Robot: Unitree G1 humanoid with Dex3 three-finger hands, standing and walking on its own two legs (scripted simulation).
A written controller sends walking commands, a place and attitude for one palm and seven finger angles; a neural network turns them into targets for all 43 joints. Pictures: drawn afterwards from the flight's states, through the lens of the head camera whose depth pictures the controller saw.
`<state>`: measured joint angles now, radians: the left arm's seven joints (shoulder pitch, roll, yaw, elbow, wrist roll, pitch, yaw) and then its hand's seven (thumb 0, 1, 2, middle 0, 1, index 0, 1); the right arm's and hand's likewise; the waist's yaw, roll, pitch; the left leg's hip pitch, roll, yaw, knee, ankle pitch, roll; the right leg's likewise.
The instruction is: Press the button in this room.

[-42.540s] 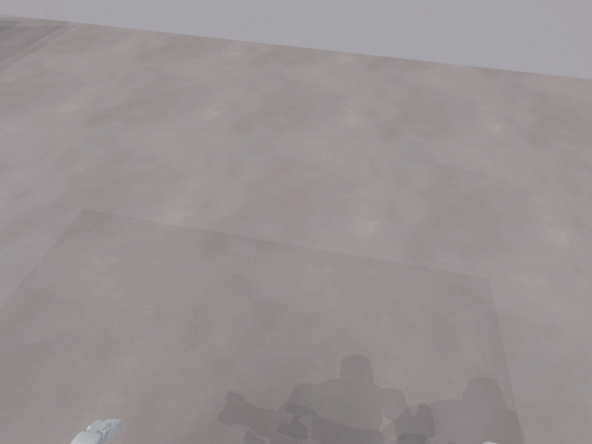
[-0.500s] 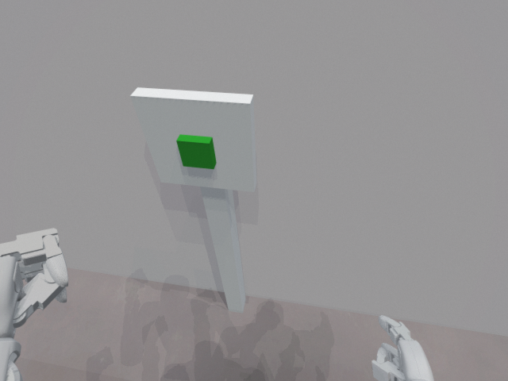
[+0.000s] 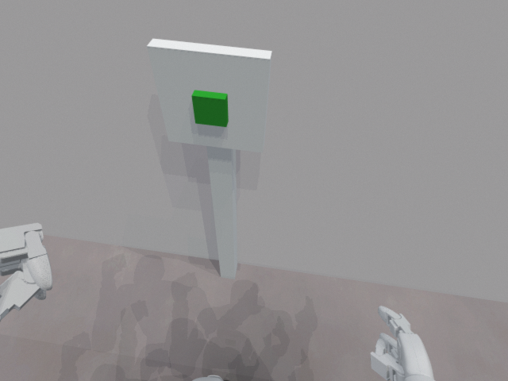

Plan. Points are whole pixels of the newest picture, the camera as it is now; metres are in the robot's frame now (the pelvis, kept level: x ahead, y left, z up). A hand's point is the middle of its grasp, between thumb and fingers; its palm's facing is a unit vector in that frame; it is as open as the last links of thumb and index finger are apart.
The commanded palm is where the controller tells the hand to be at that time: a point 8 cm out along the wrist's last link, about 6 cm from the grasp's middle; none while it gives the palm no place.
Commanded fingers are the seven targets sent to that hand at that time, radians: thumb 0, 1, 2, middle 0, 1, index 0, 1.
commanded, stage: step back with the hand held close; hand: left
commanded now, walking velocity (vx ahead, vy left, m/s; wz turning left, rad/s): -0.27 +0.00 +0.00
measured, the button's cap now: (211, 107) +0.58 +0.12 +0.11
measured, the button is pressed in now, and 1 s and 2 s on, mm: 0 0 0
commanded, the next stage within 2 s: stop stepping back and stand still in 0.46 s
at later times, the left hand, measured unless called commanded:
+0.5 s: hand out of the picture +0.11 +0.23 +0.18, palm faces +0.32 -0.86 -0.40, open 3.1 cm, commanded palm +0.04 +0.28 +0.19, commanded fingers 0.00 0.90 0.90 -1.30 -1.50 -1.30 -1.50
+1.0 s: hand out of the picture +0.01 +0.21 +0.17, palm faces +0.32 -0.85 -0.43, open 3.1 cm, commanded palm -0.05 +0.27 +0.19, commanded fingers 0.00 0.90 0.90 -1.30 -1.50 -1.30 -1.50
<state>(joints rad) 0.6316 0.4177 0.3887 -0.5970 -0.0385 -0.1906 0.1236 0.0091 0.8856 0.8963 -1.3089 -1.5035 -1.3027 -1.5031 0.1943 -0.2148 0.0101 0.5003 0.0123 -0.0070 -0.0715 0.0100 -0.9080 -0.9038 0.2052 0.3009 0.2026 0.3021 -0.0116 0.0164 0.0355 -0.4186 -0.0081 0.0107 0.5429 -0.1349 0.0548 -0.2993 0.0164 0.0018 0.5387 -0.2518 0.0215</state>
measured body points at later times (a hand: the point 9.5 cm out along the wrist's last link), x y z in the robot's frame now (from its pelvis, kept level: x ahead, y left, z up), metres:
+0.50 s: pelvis -0.10 +0.00 +0.00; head -0.07 +0.04 +0.45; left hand +0.08 +0.28 +0.21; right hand +0.08 -0.21 -0.06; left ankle +0.02 +0.10 -0.73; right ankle -0.16 -0.12 -0.69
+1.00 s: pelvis -0.18 -0.01 +0.00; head -0.20 +0.00 +0.45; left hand -0.01 +0.26 +0.20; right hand -0.04 -0.27 -0.06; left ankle -0.17 +0.10 -0.73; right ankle -0.22 -0.11 -0.73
